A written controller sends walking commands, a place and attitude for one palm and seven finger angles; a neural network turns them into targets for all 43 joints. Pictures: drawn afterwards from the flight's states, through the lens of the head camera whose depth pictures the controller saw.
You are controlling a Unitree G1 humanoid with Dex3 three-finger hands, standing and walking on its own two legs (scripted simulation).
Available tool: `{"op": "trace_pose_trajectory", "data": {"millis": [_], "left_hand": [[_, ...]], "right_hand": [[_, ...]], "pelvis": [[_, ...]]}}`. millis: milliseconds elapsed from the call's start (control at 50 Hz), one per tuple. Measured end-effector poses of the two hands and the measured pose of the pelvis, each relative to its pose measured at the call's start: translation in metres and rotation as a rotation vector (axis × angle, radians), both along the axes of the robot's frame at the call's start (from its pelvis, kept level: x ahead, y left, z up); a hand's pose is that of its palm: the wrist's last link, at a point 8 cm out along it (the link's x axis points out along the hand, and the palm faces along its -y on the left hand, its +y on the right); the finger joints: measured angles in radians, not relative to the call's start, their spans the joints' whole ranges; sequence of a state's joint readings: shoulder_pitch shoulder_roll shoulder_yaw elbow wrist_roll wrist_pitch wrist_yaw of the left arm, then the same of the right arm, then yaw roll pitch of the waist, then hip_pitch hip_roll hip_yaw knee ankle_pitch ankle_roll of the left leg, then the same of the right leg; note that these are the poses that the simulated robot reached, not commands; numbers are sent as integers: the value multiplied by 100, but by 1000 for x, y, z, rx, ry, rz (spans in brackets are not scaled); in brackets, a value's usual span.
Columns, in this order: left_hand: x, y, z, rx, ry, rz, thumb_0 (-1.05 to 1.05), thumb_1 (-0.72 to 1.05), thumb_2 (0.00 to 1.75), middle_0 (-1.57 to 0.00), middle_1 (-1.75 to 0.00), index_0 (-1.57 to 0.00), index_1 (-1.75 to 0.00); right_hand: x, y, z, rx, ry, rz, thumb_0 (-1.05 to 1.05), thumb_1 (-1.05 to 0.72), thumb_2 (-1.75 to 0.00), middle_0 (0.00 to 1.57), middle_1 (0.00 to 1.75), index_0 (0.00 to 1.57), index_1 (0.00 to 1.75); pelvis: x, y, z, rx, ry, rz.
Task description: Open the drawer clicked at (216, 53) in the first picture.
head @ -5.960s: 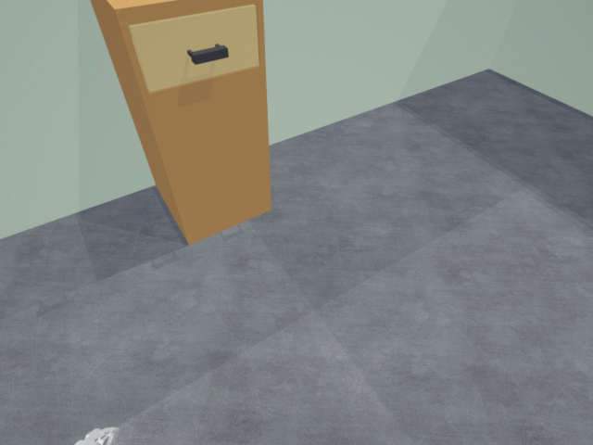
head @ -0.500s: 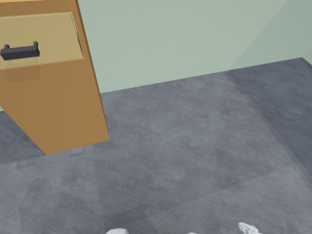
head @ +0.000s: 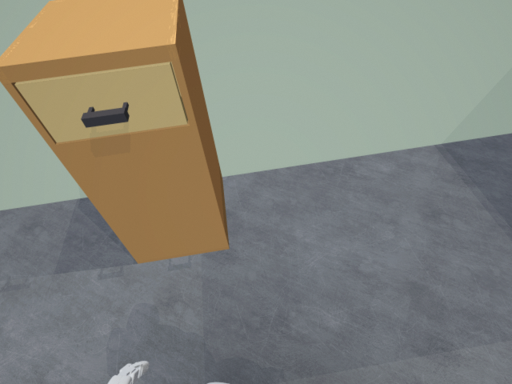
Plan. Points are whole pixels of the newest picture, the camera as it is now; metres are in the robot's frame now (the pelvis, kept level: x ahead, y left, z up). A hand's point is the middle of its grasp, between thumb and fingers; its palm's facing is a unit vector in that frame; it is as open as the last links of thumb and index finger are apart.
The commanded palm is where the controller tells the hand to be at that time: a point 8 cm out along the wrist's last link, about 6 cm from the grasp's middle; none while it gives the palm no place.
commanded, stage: turn to face it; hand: left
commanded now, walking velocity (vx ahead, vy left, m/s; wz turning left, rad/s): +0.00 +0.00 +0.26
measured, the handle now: (107, 112) +0.72 +0.40 +0.03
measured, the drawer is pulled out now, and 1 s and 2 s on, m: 0.00 0.00 0.00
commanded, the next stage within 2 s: take the last steps up to it in 0.02 s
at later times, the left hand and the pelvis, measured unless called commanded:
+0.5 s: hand out of the picture -0.08 +0.23 -0.18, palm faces +0.22 -0.95 -0.20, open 7.4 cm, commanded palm none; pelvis +0.02 +0.05 +0.00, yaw +7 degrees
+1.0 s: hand (162, 319) +0.27 +0.22 -0.16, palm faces +0.13 -0.97 -0.22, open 7.4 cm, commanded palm none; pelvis +0.19 +0.03 -0.01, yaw +7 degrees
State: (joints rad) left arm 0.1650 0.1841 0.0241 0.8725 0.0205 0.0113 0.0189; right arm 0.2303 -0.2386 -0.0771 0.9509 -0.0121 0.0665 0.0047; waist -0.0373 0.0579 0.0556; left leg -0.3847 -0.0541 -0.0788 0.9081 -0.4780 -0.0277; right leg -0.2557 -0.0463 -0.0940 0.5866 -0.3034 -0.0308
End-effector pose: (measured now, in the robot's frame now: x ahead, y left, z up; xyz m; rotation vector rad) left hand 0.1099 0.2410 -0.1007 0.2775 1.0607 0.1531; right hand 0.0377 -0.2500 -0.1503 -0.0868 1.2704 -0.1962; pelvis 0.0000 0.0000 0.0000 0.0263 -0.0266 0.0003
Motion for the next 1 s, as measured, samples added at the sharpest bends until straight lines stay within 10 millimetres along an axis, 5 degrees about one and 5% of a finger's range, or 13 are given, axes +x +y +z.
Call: {"op": "trace_pose_trajectory", "data": {"millis": [240, 420, 500, 560, 640, 840, 920, 1000], "left_hand": [[-100, -9, -8, -43, 148, 190, 1, 91, 89, -20, -30, -20, -30], [-195, 15, -33, -121, 359, 343, 1, 91, 89, -20, -30, -20, -30], [-206, 31, -44, -146, 448, 348, 1, 91, 89, -20, -30, -20, -30], [-181, 42, -41, -153, 434, 325, 1, 91, 89, -20, -30, -20, -30], [-125, 53, -38, -151, 339, 294, 1, 91, 89, -20, -30, -20, -30], [59, 49, -35, -108, 153, 157, 1, 91, 89, -19, -30, -19, -30], [127, 36, -40, -81, 55, 115, 1, 91, 89, -20, -30, -20, -30], [148, 23, -32, -87, 29, 147, 0, 91, 89, -20, -30, -20, -30]], "right_hand": [[13, -7, 12, -11, 70, 136, 0, -91, -90, 20, 30, 19, 30], [76, 44, 32, -47, -53, 266, 0, -91, -90, 20, 30, 19, 30], [85, 70, 32, -58, -115, 254, 0, -91, -90, 20, 30, 19, 30], [74, 81, 33, -58, -85, 216, 0, -92, -90, 20, 30, 20, 30], [50, 84, 27, -51, 26, 185, 0, -93, -90, 20, 30, 20, 30], [10, 86, 7, 24, 313, 59, 0, -91, -90, 20, 30, 20, 30], [24, 75, -9, 57, 398, 30, 0, -91, -90, 20, 30, 20, 30], [81, 60, -9, 46, 341, 56, 0, -91, -90, 20, 30, 20, 30]], "pelvis": [[-5, -8, 11, 10, 2, 96], [5, 26, 8, -21, 18, 133], [16, 45, 2, -32, 4, 121], [30, 55, 7, -37, -3, 126], [50, 62, 10, -27, -5, 133], [126, 50, -3, -3, 5, 113], [165, 35, -19, -11, -1, 110], [189, 26, -12, -15, -20, 127]]}}
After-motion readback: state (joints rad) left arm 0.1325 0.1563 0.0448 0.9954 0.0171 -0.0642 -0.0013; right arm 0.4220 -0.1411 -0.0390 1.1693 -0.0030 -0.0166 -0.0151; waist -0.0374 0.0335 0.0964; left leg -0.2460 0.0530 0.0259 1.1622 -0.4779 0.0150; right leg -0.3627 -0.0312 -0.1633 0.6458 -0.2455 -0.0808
